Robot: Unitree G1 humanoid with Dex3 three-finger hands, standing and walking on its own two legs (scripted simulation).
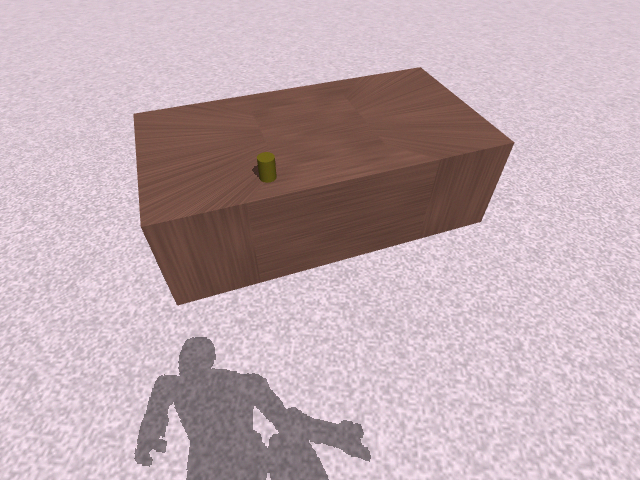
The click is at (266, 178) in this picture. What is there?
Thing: squat round
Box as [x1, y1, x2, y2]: [257, 152, 276, 182]
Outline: 263,152 257,156 259,177 262,181 269,182 274,180 276,177 274,156 272,153
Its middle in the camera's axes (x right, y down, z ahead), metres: -0.17 -0.24 +1.31
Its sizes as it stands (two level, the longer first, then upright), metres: 0.058 0.058 0.083
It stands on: a support 0.42 m high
